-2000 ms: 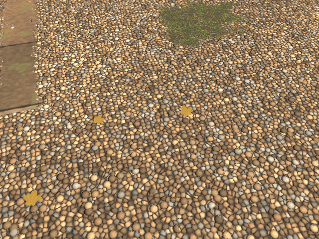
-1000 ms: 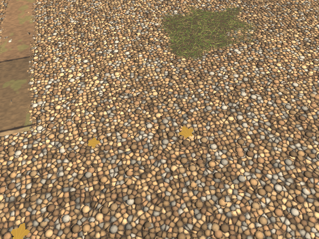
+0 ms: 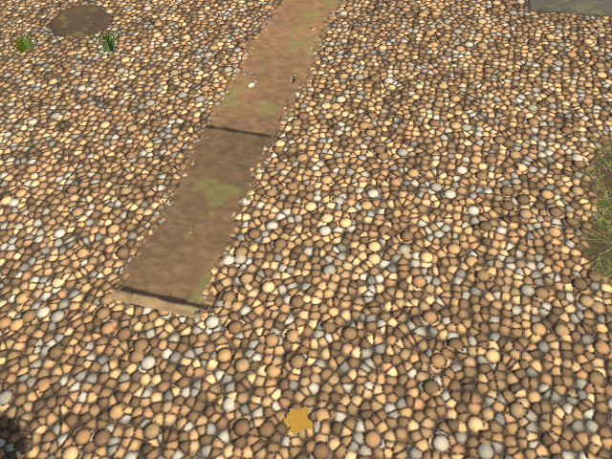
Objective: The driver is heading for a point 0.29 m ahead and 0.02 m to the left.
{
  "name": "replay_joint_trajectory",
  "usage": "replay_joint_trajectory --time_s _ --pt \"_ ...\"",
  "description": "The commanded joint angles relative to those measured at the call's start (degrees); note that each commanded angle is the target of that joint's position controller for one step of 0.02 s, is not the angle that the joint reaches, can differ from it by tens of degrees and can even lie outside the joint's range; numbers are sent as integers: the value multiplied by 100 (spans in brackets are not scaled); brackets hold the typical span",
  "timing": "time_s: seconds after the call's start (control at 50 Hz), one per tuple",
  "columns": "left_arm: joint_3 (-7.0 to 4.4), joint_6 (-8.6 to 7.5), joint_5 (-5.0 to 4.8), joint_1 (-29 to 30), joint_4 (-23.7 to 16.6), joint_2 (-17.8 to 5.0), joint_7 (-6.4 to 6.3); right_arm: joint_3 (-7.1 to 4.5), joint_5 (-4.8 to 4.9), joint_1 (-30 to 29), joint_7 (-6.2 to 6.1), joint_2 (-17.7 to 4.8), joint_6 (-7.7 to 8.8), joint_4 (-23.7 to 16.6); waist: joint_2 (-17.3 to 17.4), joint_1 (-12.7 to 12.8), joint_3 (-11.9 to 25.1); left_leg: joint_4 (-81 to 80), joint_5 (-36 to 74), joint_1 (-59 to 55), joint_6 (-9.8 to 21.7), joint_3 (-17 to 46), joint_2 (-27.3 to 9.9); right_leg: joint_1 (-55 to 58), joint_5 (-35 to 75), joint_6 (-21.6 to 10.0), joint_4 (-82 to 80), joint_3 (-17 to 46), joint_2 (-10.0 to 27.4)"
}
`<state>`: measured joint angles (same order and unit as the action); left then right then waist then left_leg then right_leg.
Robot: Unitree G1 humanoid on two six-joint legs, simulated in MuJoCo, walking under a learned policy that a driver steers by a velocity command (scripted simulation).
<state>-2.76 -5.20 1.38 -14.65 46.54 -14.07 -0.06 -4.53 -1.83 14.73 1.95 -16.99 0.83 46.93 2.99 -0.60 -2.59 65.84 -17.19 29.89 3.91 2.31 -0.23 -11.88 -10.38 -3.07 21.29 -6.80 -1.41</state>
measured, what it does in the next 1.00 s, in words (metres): walks ahead: left foot, then right foot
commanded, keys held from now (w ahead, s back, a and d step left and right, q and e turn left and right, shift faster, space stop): w+q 0.10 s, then no key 0.90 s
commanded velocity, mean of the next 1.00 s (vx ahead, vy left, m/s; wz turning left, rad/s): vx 0.17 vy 0.00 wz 0.20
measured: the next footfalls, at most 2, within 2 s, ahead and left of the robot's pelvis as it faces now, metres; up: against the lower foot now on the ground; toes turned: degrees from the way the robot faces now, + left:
left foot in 0.30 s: +0.29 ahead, +0.12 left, +0.00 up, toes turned +10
right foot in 0.72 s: +0.26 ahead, -0.08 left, +0.00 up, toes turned +8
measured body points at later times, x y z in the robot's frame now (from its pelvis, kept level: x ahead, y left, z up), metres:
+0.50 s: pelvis +0.18 +0.05 +0.00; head +0.22 +0.07 +0.44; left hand +0.20 +0.30 -0.15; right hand +0.34 -0.16 -0.13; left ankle +0.25 +0.11 -0.74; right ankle +0.17 -0.11 -0.69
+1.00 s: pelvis +0.22 +0.02 +0.00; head +0.22 +0.02 +0.45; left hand +0.20 +0.25 -0.15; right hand +0.28 -0.21 -0.15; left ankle +0.25 +0.12 -0.74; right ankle +0.22 -0.09 -0.74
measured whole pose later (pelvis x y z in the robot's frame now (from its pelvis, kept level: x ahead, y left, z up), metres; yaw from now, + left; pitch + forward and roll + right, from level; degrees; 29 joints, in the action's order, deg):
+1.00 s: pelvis +0.22 +0.02 +0.00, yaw +9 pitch -1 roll +0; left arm -0.1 -1.0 0.6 -17.9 59.2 -9.3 -1.8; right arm -1.0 -0.4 16.0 -1.3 -10.6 0.7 59.9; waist 0.1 -0.5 -0.9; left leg 21.0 -7.7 12.0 2.8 -1.7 2.5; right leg -7.3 -14.0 -1.1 22.6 -1.5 -0.4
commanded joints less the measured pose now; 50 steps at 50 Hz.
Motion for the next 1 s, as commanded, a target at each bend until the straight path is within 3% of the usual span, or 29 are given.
replay_joint_trajectory --time_s 0.02,0.1,0.18,0.24,0.28,0.3,0.32,0.34,0.36,0.38,0.4,0.42,0.44,0.48,0.58,0.66,0.7,0.72,0.74,0.78,0.84,0.9,1.0 --pt "-120 -164 -56 -290 -185 -525 18 13 -39 80 128 -60 -56 -387 -813 -43 170 51 497 835 -47 121 -342 556 1450 -597 -1201 1087 1654" --pt "-123 -137 -35 -571 -46 -542 24 84 -7 -721 208 18 -27 -695 -759 87 -20 -911 1289 1114 -124 -115 -347 696 1863 -519 -1243 356 1481" --pt "-109 -97 -73 -786 104 -647 -6 234 -35 -1322 237 268 64 -875 -805 229 -141 -2619 1668 170 -81 -678 -73 616 3574 -404 -839 -228 1350" --pt "-135 12 -96 -946 250 -825 -66 210 -110 -1145 166 119 110 -839 -1014 168 108 -3161 1174 -360 97 -756 188 1159 4636 -338 -187 -227 1472" --pt "-147 115 -129 -911 294 -902 -111 129 -182 -282 97 -76 214 -542 -927 -203 552 -3893 1295 -1346 302 -659 423 1259 4669 -236 1020 -282 1387" --pt "-128 138 -169 -965 269 -861 -110 79 -269 211 41 -256 295 -364 -614 -424 911 -4339 2461 -2337 401 -434 171 754 3643 -81 1993 -435 1186" --pt "-21 139 -158 -1084 -13 -484 -102 13 -311 696 -46 -669 353 -343 217 -478 1685 -3650 5613 -3874 687 976 -1402 -492 292 80 3577 -530 875" --pt "117 254 -390 -1800 -4 -66 -72 -9 9 613 -112 -791 316 -358 933 -147 2934 -3443 7847 -5036 1876 2473 -2737 -1357 -2883 224 5040 216 172" --pt "24 377 -233 -1452 162 -441 -89 50 195 580 -179 -447 229 -384 0 -270 2751 -3748 7073 -4326 1706 1852 -2284 -1298 -2448 263 4892 824 386" --pt "50 403 -207 -1008 57 -333 -66 147 208 116 -215 -210 217 -349 164 -141 1777 -4143 6121 -3546 1552 1399 -1983 -1513 -2263 283 4660 818 471" --pt "65 420 -112 -833 109 -282 -75 250 174 -244 -243 65 197 -329 -29 58 1028 -4485 5327 -2728 1242 1095 -1643 -1425 -1987 315 4147 819 606" --pt "45 485 -10 -810 136 -315 -69 282 177 -402 -282 116 195 -306 78 209 680 -4711 5020 -2184 1030 845 -1400 -1158 -1726 346 3785 808 652" --pt "40 571 50 -1062 272 -283 -54 291 144 -481 -295 102 189 -283 127 333 657 -4842 4882 -1766 909 597 -1253 -717 -1501 367 3668 703 560" --pt "39 668 10 -1243 408 -177 -43 274 76 -451 -261 4 241 -225 72 422 843 -4950 4542 -1569 854 426 -1143 -350 -1309 368 3409 651 437" --pt "36 803 17 -650 427 -140 -129 269 31 -336 -232 4 182 -3 366 229 543 -5398 1288 -1225 725 561 -976 -256 -1095 342 2238 622 393" --pt "63 752 -18 -587 551 -75 -168 244 52 -251 -274 -31 47 167 272 197 277 -5445 -323 -1026 662 877 -992 67 -857 227 1225 533 276" --pt "94 648 16 -760 677 -72 -188 257 106 -162 -307 23 6 263 -21 272 172 -5331 -722 -742 330 913 -870 647 -206 105 175 689 413" --pt "88 568 71 -847 696 -226 -198 277 118 -77 -310 126 8 300 -237 222 120 -5107 -595 -685 116 852 -719 737 -225 15 -167 1172 842" --pt "59 514 -1 -560 694 -435 -188 269 189 137 -294 227 -8 357 -743 -95 -162 -5023 -163 -964 -26 383 -243 -33 -657 -110 -343 1573 1081" --pt "143 404 -62 -329 761 -145 -137 252 138 164 -273 174 1 565 -896 -132 -124 -4697 813 -2235 -30 278 -231 -902 -1049 19 -719 1544 1011" --pt "144 357 -90 -392 890 -141 -174 223 114 249 -280 59 40 778 -714 -93 11 -4704 1027 -2277 39 383 -377 -470 -529 100 -593 1278 793" --pt "162 372 -78 -571 1035 -62 -181 259 140 232 -308 174 52 966 -452 -3 -34 -4804 962 -2039 -1 376 -382 -154 -296 35 -480 1221 776" --pt "184 383 -78 -655 1216 -28 -196 295 142 306 -350 243 33 1247 -345 34 -69 -4818 1090 -2067 -45 357 -389 -60 -143 -1 -447 1194 766"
